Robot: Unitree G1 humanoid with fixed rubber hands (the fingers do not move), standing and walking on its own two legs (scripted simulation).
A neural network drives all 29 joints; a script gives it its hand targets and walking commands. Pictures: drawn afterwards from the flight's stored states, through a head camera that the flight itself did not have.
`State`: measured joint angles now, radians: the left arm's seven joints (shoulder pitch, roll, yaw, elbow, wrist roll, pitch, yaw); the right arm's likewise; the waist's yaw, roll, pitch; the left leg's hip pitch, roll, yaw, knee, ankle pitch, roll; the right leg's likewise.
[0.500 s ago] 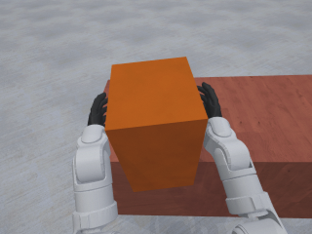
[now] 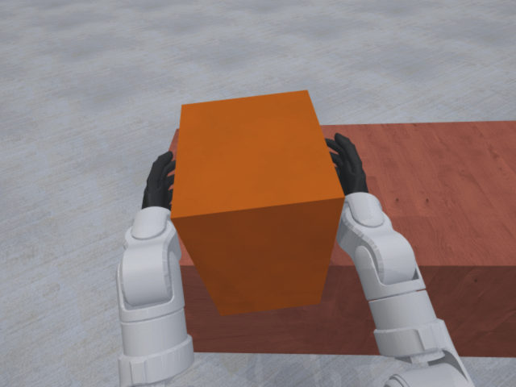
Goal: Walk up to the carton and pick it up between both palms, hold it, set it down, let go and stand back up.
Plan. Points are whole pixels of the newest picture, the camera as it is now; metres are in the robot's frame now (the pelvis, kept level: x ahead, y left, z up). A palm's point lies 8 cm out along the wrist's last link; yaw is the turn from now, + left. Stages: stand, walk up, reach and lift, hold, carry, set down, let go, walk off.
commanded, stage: hold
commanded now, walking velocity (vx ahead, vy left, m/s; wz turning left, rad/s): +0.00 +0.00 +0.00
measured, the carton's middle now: (259, 216) +0.36 +0.00 +0.11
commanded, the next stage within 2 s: none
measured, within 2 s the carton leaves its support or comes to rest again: neither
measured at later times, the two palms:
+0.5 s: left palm (163, 205) +0.34 +0.13 +0.17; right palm (350, 189) +0.35 -0.14 +0.16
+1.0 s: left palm (160, 206) +0.34 +0.13 +0.17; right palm (350, 189) +0.35 -0.14 +0.16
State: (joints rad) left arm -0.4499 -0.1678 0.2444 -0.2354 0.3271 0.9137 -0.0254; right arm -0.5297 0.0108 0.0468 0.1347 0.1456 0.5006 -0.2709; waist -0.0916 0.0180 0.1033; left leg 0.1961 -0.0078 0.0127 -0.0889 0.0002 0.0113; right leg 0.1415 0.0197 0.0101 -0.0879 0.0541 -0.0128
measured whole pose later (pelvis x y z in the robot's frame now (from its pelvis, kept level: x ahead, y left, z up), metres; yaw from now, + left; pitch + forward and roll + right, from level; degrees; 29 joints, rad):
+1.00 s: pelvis +0.00 +0.00 +0.00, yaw +0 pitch -6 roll +0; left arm -0.45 -0.17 0.24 -0.25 0.33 0.91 -0.03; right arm -0.53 0.01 0.05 0.12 0.15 0.50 -0.28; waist -0.10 0.02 0.11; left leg 0.19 -0.01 0.01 -0.09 0.00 0.01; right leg 0.14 0.02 0.01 -0.09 0.05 -0.01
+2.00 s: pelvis +0.00 +0.00 +0.00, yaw +0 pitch -7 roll +0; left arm -0.46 -0.15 0.25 -0.21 0.34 0.94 -0.04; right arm -0.54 0.02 0.04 0.17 0.15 0.51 -0.27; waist -0.08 0.01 0.12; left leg 0.21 0.00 0.02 -0.09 0.00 0.01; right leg 0.16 0.02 0.01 -0.09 0.05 -0.02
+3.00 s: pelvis +0.00 +0.00 +0.00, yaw +0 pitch -6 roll +0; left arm -0.41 -0.16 0.23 -0.28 0.32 0.92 -0.03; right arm -0.51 0.01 0.06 0.11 0.17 0.50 -0.28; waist -0.08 0.01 0.11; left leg 0.20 0.00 0.02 -0.09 -0.01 0.01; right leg 0.14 0.02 0.01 -0.09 0.05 -0.01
